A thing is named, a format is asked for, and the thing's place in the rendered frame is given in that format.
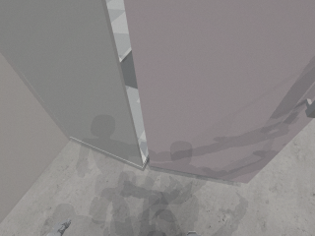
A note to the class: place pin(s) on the handle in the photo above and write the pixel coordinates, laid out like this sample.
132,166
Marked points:
310,111

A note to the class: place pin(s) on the left robot hand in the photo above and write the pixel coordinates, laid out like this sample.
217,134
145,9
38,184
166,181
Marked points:
59,228

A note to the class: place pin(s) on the fridge door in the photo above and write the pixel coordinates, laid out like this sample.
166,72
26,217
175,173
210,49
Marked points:
222,83

